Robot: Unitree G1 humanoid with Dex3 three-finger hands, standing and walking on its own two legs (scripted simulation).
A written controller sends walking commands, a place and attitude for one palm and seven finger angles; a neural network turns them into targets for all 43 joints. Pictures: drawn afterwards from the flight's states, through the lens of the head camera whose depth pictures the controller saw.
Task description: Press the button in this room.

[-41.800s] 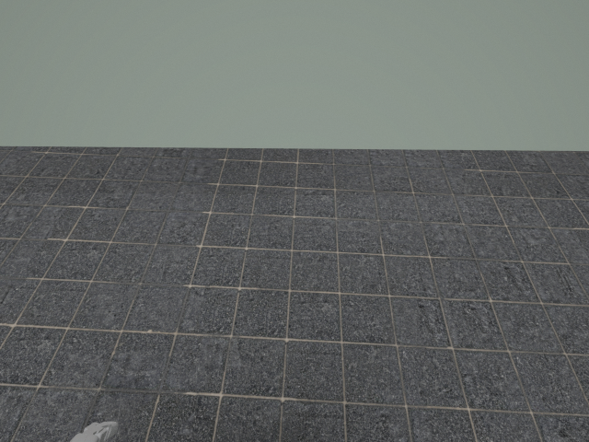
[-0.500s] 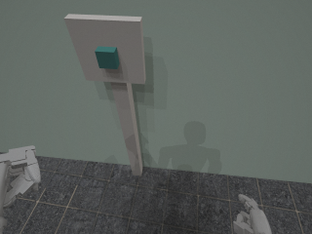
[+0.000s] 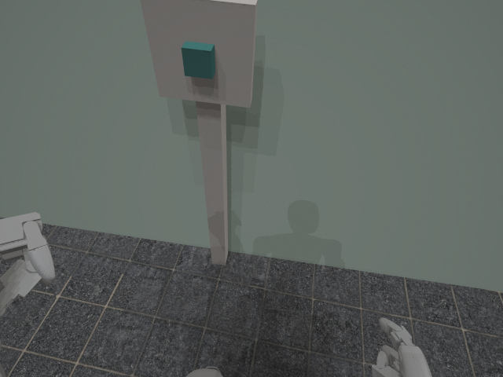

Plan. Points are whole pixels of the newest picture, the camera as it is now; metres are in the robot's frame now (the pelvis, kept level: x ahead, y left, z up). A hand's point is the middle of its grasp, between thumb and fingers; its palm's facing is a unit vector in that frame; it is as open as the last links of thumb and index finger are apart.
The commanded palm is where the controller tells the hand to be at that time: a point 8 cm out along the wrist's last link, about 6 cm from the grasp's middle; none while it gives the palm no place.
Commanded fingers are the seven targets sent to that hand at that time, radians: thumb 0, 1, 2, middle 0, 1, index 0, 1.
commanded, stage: step back with the hand held close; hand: left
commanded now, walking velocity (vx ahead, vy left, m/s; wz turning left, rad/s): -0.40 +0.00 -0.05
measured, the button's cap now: (199, 59) +0.63 +0.16 +0.19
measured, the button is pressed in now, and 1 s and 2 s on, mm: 0 0 0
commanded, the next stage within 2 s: stop stepping back and stand still in 0.56 s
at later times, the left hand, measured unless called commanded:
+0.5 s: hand (22, 329) +0.13 +0.22 +0.19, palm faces +0.29 -0.85 -0.45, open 3.1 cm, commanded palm +0.08 +0.27 +0.20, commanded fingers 0.00 0.90 0.90 -1.30 -1.50 -1.30 -1.50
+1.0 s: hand out of the picture +0.06 +0.27 +0.17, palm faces +0.39 -0.85 -0.37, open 3.1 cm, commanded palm +0.00 +0.30 +0.20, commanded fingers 0.00 0.90 0.90 -1.30 -1.50 -1.30 -1.50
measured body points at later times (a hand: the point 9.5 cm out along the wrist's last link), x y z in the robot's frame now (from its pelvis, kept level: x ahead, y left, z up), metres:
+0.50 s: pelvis -0.06 +0.00 +0.01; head -0.06 +0.02 +0.46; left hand +0.11 +0.26 +0.21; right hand +0.11 -0.25 -0.06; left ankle +0.05 +0.08 -0.72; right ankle -0.11 -0.13 -0.72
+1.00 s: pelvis -0.14 +0.02 +0.01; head -0.15 +0.05 +0.46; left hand +0.04 +0.31 +0.19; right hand -0.01 -0.22 -0.06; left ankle -0.10 +0.11 -0.72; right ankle -0.17 -0.11 -0.72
